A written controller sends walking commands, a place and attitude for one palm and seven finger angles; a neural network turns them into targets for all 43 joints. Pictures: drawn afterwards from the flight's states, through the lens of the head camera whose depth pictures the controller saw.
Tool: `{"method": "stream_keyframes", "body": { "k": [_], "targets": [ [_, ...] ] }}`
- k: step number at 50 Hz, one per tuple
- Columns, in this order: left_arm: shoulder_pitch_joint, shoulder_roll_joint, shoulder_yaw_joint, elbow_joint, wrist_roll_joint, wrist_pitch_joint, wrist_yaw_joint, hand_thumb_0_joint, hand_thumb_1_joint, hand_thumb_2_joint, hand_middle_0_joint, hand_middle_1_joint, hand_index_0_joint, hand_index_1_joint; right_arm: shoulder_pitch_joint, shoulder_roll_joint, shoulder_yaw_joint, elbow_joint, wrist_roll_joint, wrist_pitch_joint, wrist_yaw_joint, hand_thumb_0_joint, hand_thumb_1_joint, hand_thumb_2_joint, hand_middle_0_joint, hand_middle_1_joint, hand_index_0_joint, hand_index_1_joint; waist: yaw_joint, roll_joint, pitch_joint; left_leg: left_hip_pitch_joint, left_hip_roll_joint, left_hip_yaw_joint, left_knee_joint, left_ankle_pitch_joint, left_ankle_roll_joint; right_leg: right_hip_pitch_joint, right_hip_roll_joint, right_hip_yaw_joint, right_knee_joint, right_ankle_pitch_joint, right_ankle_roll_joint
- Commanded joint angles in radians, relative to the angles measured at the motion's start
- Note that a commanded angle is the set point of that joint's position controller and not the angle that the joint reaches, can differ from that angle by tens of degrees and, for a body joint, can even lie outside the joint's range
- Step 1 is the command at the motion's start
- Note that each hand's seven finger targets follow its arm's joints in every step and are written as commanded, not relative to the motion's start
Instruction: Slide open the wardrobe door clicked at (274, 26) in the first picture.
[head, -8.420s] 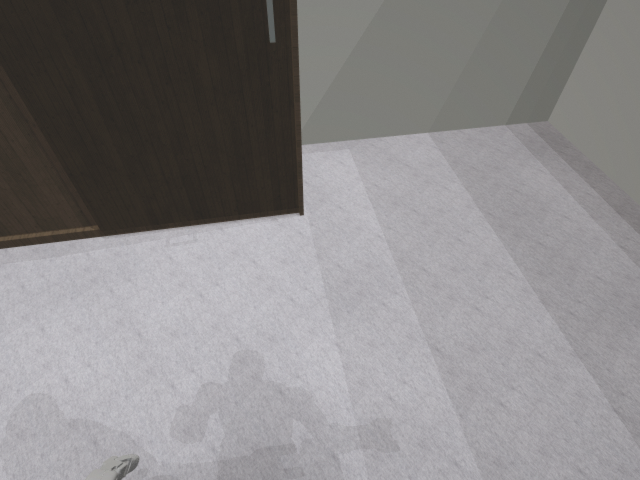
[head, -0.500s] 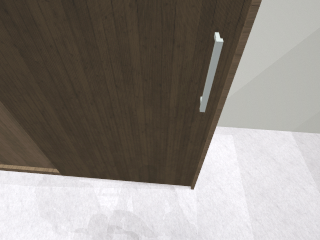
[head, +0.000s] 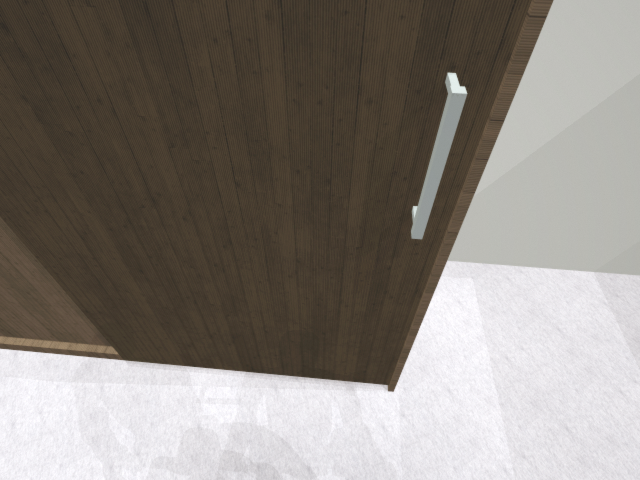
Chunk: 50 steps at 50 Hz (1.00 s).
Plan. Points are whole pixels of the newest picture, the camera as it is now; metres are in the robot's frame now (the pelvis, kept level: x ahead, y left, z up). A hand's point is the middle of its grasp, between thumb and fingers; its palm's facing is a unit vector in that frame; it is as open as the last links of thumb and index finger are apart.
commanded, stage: come to a stop and stand still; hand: right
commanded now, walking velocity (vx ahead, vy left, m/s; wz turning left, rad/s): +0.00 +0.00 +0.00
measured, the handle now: (432, 166) +0.49 -0.12 +0.15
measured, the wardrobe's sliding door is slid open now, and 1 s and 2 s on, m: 0.00 0.00 0.00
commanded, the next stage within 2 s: look again from close up in 1.96 s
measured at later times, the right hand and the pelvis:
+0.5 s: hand out of the picture +0.08 -0.18 -0.17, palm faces +0.06 +0.96 -0.29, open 7.3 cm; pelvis +0.04 +0.02 +0.00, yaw +0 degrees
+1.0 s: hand out of the picture +0.02 -0.15 -0.16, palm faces +0.05 +0.97 -0.22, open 7.3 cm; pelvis -0.01 +0.03 +0.01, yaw -1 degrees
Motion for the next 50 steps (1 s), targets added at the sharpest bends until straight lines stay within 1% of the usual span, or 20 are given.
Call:
{"method": "stream_keyframes", "body": {
  "k": [1,4,6,7,8,9,10,13,21,22,23,24,26,29,32,34,36,38,44,50],
  "targets": [
    [-0.028,0.072,0.016,-0.072,-0.008,-0.036,0.007,0.0,0.9,0.9,-0.2,-0.3,-0.2,-0.3,0.175,-0.132,-0.036,0.008,0.002,-0.027,-0.017,0.0,-0.9,-0.9,0.2,0.3,0.2,0.3,-0.048,0.18,0.065,0.136,0.161,-0.181,-0.182,0.362,0.109,-0.225,0.017,-0.065,0.127,0.089,-0.052],
    [-0.105,0.031,0.005,-0.098,-0.018,-0.033,0.012,0.0,0.9,0.9,-0.2,-0.3,-0.2,-0.3,0.211,-0.109,-0.029,0.025,-0.003,-0.034,-0.04,0.0,-0.9,-0.9,0.2,0.3,0.2,0.3,-0.065,0.153,0.085,0.236,0.252,-0.204,-0.133,1.051,0.183,-0.322,0.009,-0.036,0.208,-0.16,-0.031],
    [-0.042,0.033,0.003,-0.067,-0.031,-0.033,0.017,0.0,0.9,0.9,-0.2,-0.3,-0.2,-0.3,0.131,-0.099,-0.018,0.002,0.0,-0.028,-0.049,0.0,-0.9,-0.9,0.2,0.3,0.2,0.3,-0.005,0.124,0.043,0.183,0.183,-0.1,-0.016,1.145,0.124,-0.141,0.022,-0.037,-0.048,0.013,-0.032],
    [0.062,0.068,0.012,-0.03,-0.03,-0.038,0.022,0.0,0.9,0.9,-0.2,-0.3,-0.2,-0.3,0.071,-0.107,-0.017,-0.024,0.011,-0.023,-0.051,0.0,-0.9,-0.9,0.2,0.3,0.2,0.3,0.048,0.05,-0.016,0.072,0.109,-0.037,0.087,1.03,0.067,0.078,0.009,-0.016,-0.146,0.456,-0.051],
    [0.151,0.162,0.033,-0.009,-0.023,-0.042,0.034,0.0,0.9,0.9,-0.2,-0.3,-0.2,-0.3,0.04,-0.102,-0.018,-0.058,0.028,-0.023,-0.049,0.0,-0.9,-0.9,0.2,0.3,0.2,0.3,0.073,-0.122,-0.093,-0.113,0.041,0.015,0.188,0.686,0.011,0.309,-0.133,0.114,-0.067,0.963,-0.125],
    [0.2,0.188,0.041,0.008,-0.03,-0.039,0.041,0.0,0.9,0.9,-0.2,-0.3,-0.2,-0.3,0.001,-0.085,-0.009,-0.084,0.032,-0.023,-0.056,0.0,-0.9,-0.9,0.2,0.3,0.2,0.3,0.084,-0.267,-0.112,-0.234,-0.016,0.011,0.318,-0.019,-0.006,0.402,-0.271,0.233,-0.103,1.413,-0.232],
    [0.153,0.177,0.036,0.009,-0.028,-0.03,0.043,0.0,0.9,0.9,-0.2,-0.3,-0.2,-0.3,-0.023,-0.08,-0.018,-0.093,0.024,-0.013,-0.058,0.0,-0.9,-0.9,0.2,0.3,0.2,0.3,0.064,-0.256,-0.052,-0.26,-0.001,-0.056,0.381,-0.225,-0.005,0.335,-0.297,0.202,-0.139,1.401,-0.273],
    [0.017,0.123,0.024,-0.037,-0.016,-0.016,0.044,0.0,0.9,0.9,-0.2,-0.3,-0.2,-0.3,-0.02,-0.03,-0.018,-0.068,0.013,0.018,-0.052,0.0,-0.9,-0.9,0.2,0.3,0.2,0.3,0.014,-0.193,0.092,-0.227,0.038,-0.047,0.359,-0.146,-0.008,0.117,-0.242,0.115,-0.19,1.087,-0.226],
    [-0.106,0.174,0.064,-0.122,-0.003,0.004,0.026,0.0,0.9,0.9,-0.2,-0.3,-0.2,-0.3,0.038,-0.022,-0.031,-0.088,0.0,0.026,-0.032,0.0,-0.9,-0.9,0.2,0.3,0.2,0.3,-0.042,-0.143,0.003,-0.037,0.014,0.023,0.055,0.185,-0.009,-0.006,-0.194,0.062,-0.135,0.569,-0.158],
    [-0.103,0.159,0.063,-0.127,-0.006,0.007,0.021,0.0,0.9,0.9,-0.2,-0.3,-0.2,-0.3,0.047,-0.043,-0.033,-0.091,-0.003,0.019,-0.032,0.0,-0.9,-0.9,0.2,0.3,0.2,0.3,-0.047,-0.084,0.0,0.012,0.025,0.015,-0.028,0.273,-0.012,-0.043,-0.155,0.048,-0.091,0.425,-0.125],
    [-0.207,0.196,0.078,-0.182,-0.049,-0.02,0.018,0.0,0.9,0.9,-0.2,-0.3,-0.2,-0.3,0.128,-0.134,-0.029,-0.065,0.011,0.009,-0.063,0.0,-0.9,-0.9,0.2,0.3,0.2,0.3,-0.103,0.108,-0.143,0.025,0.146,-0.161,-0.174,0.717,-0.007,0.04,-0.125,-0.021,0.152,0.329,-0.037],
    [-0.074,0.119,0.057,-0.225,-0.033,-0.017,0.013,0.0,0.9,0.9,-0.2,-0.3,-0.2,-0.3,0.038,-0.224,-0.045,-0.116,-0.004,-0.014,-0.054,0.0,-0.9,-0.9,0.2,0.3,0.2,0.3,-0.012,0.312,-0.152,0.244,0.277,-0.263,-0.11,1.281,0.061,-0.171,0.073,-0.05,0.305,-0.051,-0.003],
    [-0.058,0.089,0.06,-0.198,-0.028,0.013,0.009,0.0,0.9,0.9,-0.2,-0.3,-0.2,-0.3,-0.03,-0.148,-0.026,-0.171,-0.002,-0.025,-0.05,0.0,-0.9,-0.9,0.2,0.3,0.2,0.3,0.015,0.157,-0.158,0.149,0.266,-0.193,-0.098,1.129,0.155,-0.169,0.034,0.043,0.31,-0.12,-0.006],
    [-0.07,0.082,0.055,-0.219,-0.027,0.024,0.0,0.0,0.9,0.9,-0.2,-0.3,-0.2,-0.3,-0.084,-0.176,-0.029,-0.19,-0.004,-0.022,-0.059,0.0,-0.9,-0.9,0.2,0.3,0.2,0.3,0.024,0.15,-0.081,0.042,0.241,-0.177,-0.124,0.808,0.176,-0.121,0.048,0.025,0.209,-0.12,-0.02],
    [-0.024,0.094,0.051,-0.202,-0.021,0.02,-0.004,0.0,0.9,0.9,-0.2,-0.3,-0.2,-0.3,-0.147,-0.191,-0.027,-0.204,0.005,-0.011,-0.052,0.0,-0.9,-0.9,0.2,0.3,0.2,0.3,0.053,0.116,0.02,-0.178,0.191,-0.175,-0.208,0.241,0.13,0.051,0.06,0.008,-0.019,0.033,-0.024],
    [0.009,0.135,0.053,-0.191,-0.015,0.01,-0.005,0.0,0.9,0.9,-0.2,-0.3,-0.2,-0.3,-0.152,-0.163,-0.021,-0.213,0.013,0.0,-0.044,0.0,-0.9,-0.9,0.2,0.3,0.2,0.3,0.053,-0.016,0.079,-0.283,0.109,-0.126,-0.204,-0.049,0.067,0.095,-0.005,0.092,-0.144,0.065,-0.055],
    [-0.052,0.183,0.048,-0.216,-0.001,0.005,-0.004,0.0,0.9,0.9,-0.2,-0.3,-0.2,-0.3,-0.12,-0.14,-0.019,-0.216,0.015,0.002,-0.039,0.0,-0.9,-0.9,0.2,0.3,0.2,0.3,0.01,-0.105,0.153,-0.159,0.041,-0.086,-0.194,-0.015,0.031,-0.137,-0.087,0.211,-0.27,-0.101,-0.102],
    [-0.079,0.159,0.04,-0.215,0.0,0.01,-0.007,0.0,0.9,0.9,-0.2,-0.3,-0.2,-0.3,-0.079,-0.132,-0.017,-0.198,0.004,0.007,-0.038,0.0,-0.9,-0.9,0.2,0.3,0.2,0.3,-0.008,-0.1,0.186,-0.106,0.043,-0.101,-0.195,-0.053,0.042,-0.227,-0.045,0.183,-0.298,-0.21,-0.08],
    [0.045,0.125,0.024,-0.175,-0.002,0.006,-0.002,0.0,0.9,0.9,-0.2,-0.3,-0.2,-0.3,-0.049,-0.13,-0.016,-0.188,0.01,-0.005,-0.032,0.0,-0.9,-0.9,0.2,0.3,0.2,0.3,0.02,0.036,0.079,-0.131,0.091,-0.15,-0.299,-0.131,0.057,-0.079,-0.003,0.107,-0.227,-0.07,-0.066],
    [0.093,0.113,0.016,-0.132,-0.003,0.001,0.0,0.0,0.9,0.9,-0.2,-0.3,-0.2,-0.3,-0.027,-0.115,-0.014,-0.164,0.014,-0.006,-0.031,0.0,-0.9,-0.9,0.2,0.3,0.2,0.3,0.02,0.007,0.076,-0.135,0.093,-0.148,-0.295,-0.132,0.059,-0.094,0.0,0.112,-0.225,-0.069,-0.065]
  ]
}}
